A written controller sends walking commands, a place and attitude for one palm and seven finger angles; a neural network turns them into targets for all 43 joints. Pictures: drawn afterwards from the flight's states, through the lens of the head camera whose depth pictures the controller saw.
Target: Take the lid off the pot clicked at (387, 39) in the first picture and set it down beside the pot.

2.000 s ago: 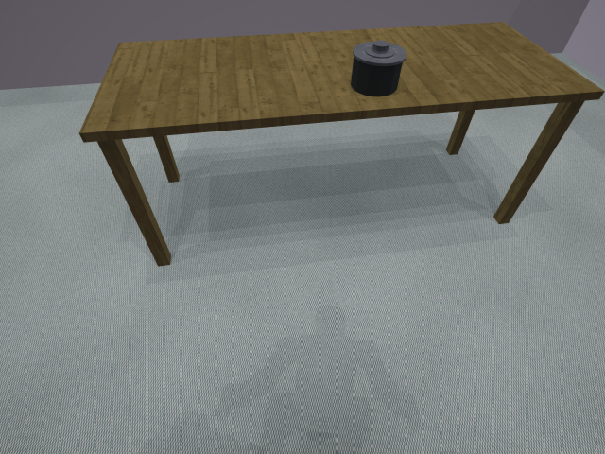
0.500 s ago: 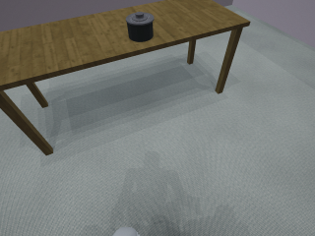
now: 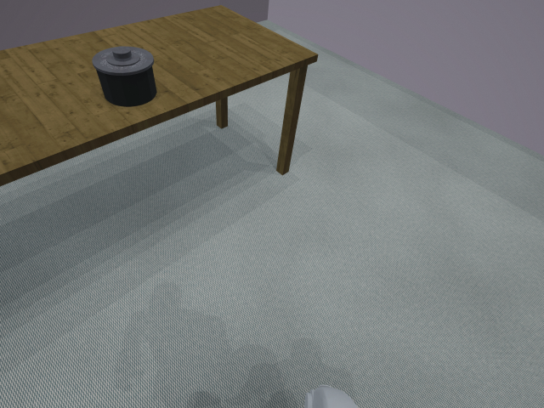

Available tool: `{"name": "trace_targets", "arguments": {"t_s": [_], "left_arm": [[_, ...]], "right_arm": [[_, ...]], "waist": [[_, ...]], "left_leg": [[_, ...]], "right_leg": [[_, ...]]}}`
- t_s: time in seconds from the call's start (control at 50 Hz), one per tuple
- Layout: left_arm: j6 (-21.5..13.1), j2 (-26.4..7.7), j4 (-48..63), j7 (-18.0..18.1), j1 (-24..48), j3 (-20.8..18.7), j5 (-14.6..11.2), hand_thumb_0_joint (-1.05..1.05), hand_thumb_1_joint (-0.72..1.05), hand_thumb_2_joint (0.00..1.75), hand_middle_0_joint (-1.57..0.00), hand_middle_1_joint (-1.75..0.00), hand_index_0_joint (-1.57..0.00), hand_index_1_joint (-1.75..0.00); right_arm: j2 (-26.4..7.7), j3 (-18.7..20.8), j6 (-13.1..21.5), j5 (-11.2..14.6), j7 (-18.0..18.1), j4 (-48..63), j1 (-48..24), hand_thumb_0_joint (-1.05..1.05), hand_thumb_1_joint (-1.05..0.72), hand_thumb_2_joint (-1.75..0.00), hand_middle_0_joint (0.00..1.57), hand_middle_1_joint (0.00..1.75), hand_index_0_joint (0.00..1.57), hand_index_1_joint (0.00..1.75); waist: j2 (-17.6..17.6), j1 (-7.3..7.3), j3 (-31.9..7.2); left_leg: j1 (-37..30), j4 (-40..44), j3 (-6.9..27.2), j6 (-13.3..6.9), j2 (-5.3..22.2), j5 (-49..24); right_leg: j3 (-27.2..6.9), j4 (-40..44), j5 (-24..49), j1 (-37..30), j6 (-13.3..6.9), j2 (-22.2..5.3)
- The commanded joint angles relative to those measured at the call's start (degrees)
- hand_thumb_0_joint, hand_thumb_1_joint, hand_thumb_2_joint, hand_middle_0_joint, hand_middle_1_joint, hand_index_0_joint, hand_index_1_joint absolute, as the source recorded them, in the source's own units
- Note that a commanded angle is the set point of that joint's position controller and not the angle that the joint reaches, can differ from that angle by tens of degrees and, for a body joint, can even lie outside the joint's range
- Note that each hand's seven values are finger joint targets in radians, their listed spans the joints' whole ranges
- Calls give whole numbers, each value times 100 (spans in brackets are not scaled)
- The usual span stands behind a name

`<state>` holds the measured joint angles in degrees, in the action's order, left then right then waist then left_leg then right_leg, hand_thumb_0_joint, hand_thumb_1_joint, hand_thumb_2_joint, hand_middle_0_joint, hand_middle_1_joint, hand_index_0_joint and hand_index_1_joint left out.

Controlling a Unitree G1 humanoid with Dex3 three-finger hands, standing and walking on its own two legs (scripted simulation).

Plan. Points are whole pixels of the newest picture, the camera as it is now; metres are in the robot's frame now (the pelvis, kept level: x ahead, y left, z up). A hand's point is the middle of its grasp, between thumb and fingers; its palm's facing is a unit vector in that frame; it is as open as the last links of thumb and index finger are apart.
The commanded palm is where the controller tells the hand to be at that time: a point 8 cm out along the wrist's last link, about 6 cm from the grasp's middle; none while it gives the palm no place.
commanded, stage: walk to a spot facing it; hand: left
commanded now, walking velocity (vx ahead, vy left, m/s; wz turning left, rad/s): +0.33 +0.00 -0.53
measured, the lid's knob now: (121, 52) +0.96 +0.53 +0.02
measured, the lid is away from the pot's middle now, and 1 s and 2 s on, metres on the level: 0.00 0.00 0.00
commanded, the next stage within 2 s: turn to face it in 1.12 s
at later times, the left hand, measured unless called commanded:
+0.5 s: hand (230, 308) +0.33 +0.10 -0.17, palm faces -0.22 -0.95 -0.21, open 7.2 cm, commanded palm none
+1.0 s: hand (234, 259) +0.45 +0.11 -0.18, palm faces -0.26 -0.96 -0.14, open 7.3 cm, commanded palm none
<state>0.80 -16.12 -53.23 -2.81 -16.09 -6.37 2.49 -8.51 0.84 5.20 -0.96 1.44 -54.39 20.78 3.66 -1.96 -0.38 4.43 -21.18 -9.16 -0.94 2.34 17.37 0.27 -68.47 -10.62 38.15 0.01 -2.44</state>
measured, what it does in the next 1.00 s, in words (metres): walks ahead, turning right: right foot, then left foot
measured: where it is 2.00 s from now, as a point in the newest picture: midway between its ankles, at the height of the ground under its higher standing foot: (328, 317)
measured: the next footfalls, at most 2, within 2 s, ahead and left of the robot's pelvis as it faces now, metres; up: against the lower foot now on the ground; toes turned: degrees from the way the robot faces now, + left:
right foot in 0.28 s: +0.27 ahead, -0.13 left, +0.00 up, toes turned -15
left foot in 0.76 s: +0.43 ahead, +0.04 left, +0.00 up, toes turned -9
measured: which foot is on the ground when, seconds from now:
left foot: down 0.00-0.26, up 0.28-0.74, down 0.76-1.00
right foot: up 0.00-0.26, down 0.28-0.76, up 0.78-1.00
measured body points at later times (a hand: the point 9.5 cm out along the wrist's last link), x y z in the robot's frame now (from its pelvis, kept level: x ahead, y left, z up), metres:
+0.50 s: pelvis +0.20 -0.06 -0.01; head +0.22 -0.06 +0.44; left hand +0.34 +0.15 -0.16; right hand +0.15 -0.28 -0.17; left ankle +0.25 +0.09 -0.67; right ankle +0.23 -0.12 -0.74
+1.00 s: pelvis +0.41 -0.06 +0.00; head +0.41 -0.04 +0.45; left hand +0.47 +0.16 -0.16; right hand +0.35 -0.30 -0.14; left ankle +0.39 +0.05 -0.74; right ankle +0.40 -0.22 -0.65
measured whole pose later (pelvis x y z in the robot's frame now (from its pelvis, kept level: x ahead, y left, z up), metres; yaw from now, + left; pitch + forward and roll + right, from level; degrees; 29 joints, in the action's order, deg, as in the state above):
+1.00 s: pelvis +0.41 -0.06 +0.00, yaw -22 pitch -1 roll +0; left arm 0.5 -10.1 -60.0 -2.1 -20.7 -4.9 2.2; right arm -9.3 2.7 5.0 -1.1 1.4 -57.7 18.0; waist 2.4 -3.0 0.3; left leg 3.2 -21.3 -13.4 -0.7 3.2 16.4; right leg 1.4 -65.1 -10.7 35.5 -0.5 -5.3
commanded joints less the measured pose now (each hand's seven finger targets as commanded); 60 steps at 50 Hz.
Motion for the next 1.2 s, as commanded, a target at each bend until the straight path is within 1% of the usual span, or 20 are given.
{"name": "trace_targets", "arguments": {"t_s": [0.0, 0.12, 0.18, 0.2, 0.22, 0.24, 0.26, 0.32, 0.4, 0.62, 0.7, 0.72, 0.74, 0.76, 0.78, 0.82, 0.9, 1.08, 1.14, 1.18], "left_arm": [[-48, 275, 605, -85, 663, 218, -43, 0, 90, 90, -20, -30, -20, -30], [-96, 327, 809, -84, 1707, 318, -93, 0, 90, 90, -20, -30, -20, -30], [-160, 82, 598, -10, 1038, 251, -83, 0, 90, 90, -20, -30, -20, -30], [-213, -44, 369, 22, 320, 201, -67, 0, 90, 90, -20, -30, -20, -30], [-286, -436, 101, 73, -547, 87, -45, 0, 90, 90, -20, -30, -20, -30], [-345, -1055, -3, 155, -1091, -39, -103, 0, 90, 90, -20, -30, -20, -30], [-287, -1348, -49, 195, -1204, -93, -244, 0, 90, 90, -20, -30, -20, -30], [-293, -633, 246, 299, 92, 89, -212, 0, 90, 90, -20, -30, -20, -30], [-404, -324, 187, 331, 442, 157, -125, 0, 90, 90, -20, -30, -20, -30], [-474, -287, -281, 295, -677, 151, -126, 0, 90, 90, -20, -30, -20, -30], [-473, -267, -394, 306, -646, 163, -175, 0, 90, 90, -20, -30, -20, -30], [-477, -143, -349, 278, -597, 179, -196, 0, 90, 90, -20, -30, -20, -30], [-493, 135, -266, 225, -663, 217, -225, 0, 90, 90, -20, -30, -20, -30], [-554, -6, -141, 232, -430, 220, -160, 0, 90, 90, -20, -30, -20, -30], [-509, -60, -133, 255, -145, 210, -137, 0, 90, 90, -20, -30, -20, -30], [-397, 116, -238, 160, -95, 176, -96, 0, 90, 90, -20, -30, -20, -30], [-145, 406, -340, 90, -523, 152, -72, 0, 90, 90, -20, -30, -20, -30], [-122, 498, 191, -21, 935, 172, -94, 0, 90, 90, -20, -30, -20, -30], [-182, 342, 145, -17, 618, 152, -86, 0, 90, 90, -20, -30, -20, -30], [-270, 26, -215, 37, -610, 76, -53, 0, 90, 90, -20, -30, -20, -30]], "right_arm": [[-786, 145, 144, 28, 58, 3, 686, 0, -90, -90, 20, 30, 20, 30], [-899, 179, 43, -45, 50, -322, 1133, 0, -90, -90, 20, 30, 20, 30], [-1128, 250, -6, -41, 30, -377, 1049, 0, -90, -90, 20, 30, 20, 30], [-1209, 251, -27, -27, 30, -344, 914, 0, -90, -90, 20, 30, 20, 30], [-1098, 215, -46, 34, -20, -303, 886, 0, -90, -90, 20, 30, 20, 30], [-674, 157, -47, 138, -48, -181, 1224, 0, -90, -90, 20, 30, 20, 30], [-736, 199, -27, 125, -4, 23, 672, 0, -90, -90, 20, 30, 20, 30], [-762, 247, -174, -25, -49, -7, 247, 0, -90, -90, 20, 30, 20, 30], [-422, 233, -401, -77, -85, -222, 823, 0, -90, -90, 20, 30, 20, 30], [-422, 261, -202, -55, -250, 443, -1220, 0, -90, -90, 20, 30, 20, 30], [-590, 263, -106, -51, -175, 249, -743, 0, -90, -90, 20, 30, 20, 30], [-870, 328, -62, -70, -104, 22, -31, 0, -90, -90, 20, 30, 20, 30], [-1551, 492, -33, -154, -65, -173, 800, 0, -90, -90, 20, 30, 20, 30], [-1664, 482, -95, -96, -62, -190, 1029, 0, -90, -90, 20, 30, 20, 30], [-1432, 413, -94, -64, -33, -158, 851, 0, -90, -90, 20, 30, 20, 30], [-910, 278, -57, -43, -33, -32, 126, 0, -90, -90, 20, 30, 20, 30], [-694, 217, 52, 14, -22, -79, -118, 0, -90, -90, 20, 30, 20, 30], [-833, 315, -17, -53, -14, -391, 562, 0, -90, -90, 20, 30, 20, 30], [-1041, 383, -72, -64, -8, -389, 478, 0, -90, -90, 20, 30, 20, 30], [-1179, 393, -122, -30, -38, -312, 307, 0, -90, -90, 20, 30, 20, 30]], "waist": [[-1034, 188, 663], [-1142, 502, 871], [-1149, 155, 242], [-1128, -214, -131], [-769, -595, -670], [406, -583, -1501], [251, -647, -1536], [-336, 10, -9], [-178, 577, 73], [154, -63, 466], [-93, 305, 272], [-510, 617, -105], [-1718, 857, -639], [-1688, 903, -503], [-1309, 871, -191], [-664, 469, 660], [-1091, 18, 746], [-1176, 413, 996], [-1224, 188, 621], [-944, -426, -158]], "left_leg": [[-452, 827, 411, -439, 1376, -3144], [-706, 577, -181, -493, 1486, -4151], [-785, -697, -413, -437, 1644, -5967], [-492, -1681, -535, -306, 1518, -5740], [709, -3181, -583, -70, 1355, -4296], [2658, -5279, -496, 235, 419, 916], [3278, -6275, 335, 155, 244, 1715], [3036, -5920, 890, 177, 839, 333], [2265, -4616, 709, 309, 834, -2], [2417, -1954, 528, 258, 335, -134], [688, -601, 259, 146, 35, -424], [-755, -325, 755, -72, 433, -428], [-1978, 125, 2709, -694, 2019, -402], [-1803, 646, 3382, -1128, 2746, -197], [-1315, 712, 3340, -1153, 2705, -113], [-140, 1083, 2243, -879, 2219, 120], [488, 1255, 576, -568, 1620, -873], [-323, 825, -485, -499, 1683, -2480], [-635, -139, -784, -406, 1765, -4179], [-120, -2099, -954, -142, 1544, -4755]], "right_leg": [[262, 658, 519, 1018, 37, -183], [762, 2573, 352, 67, -281, 81], [952, 2990, -219, -1394, -584, 419], [1007, 3368, -88, -2445, -662, 535], [542, 3626, 255, -4259, -858, 161], [-2341, 4026, 471, -5840, -1621, -1742], [-3357, 4826, 740, -5630, -1946, -2322], [-2153, 5450, -894, -2736, -1513, -1669], [-1067, 5721, -615, -1490, -1240, -1023], [-1552, 5621, -333, -2782, -1249, -1034], [-1134, 4565, 1020, -2543, -926, -664], [-841, 3418, 1277, -1731, -711, -326], [-101, 1620, -480, -416, -394, 373], [4, 410, -2051, 156, -337, 374], [-231, -181, -1805, 432, -318, 93], [-265, -332, -991, 401, -244, -293], [-68, 20, -39, 86, -49, -418], [710, 2498, 359, -34, -87, -294], [963, 2904, -113, -923, -358, 89], [1240, 3438, 90, -2889, -516, 472]]}}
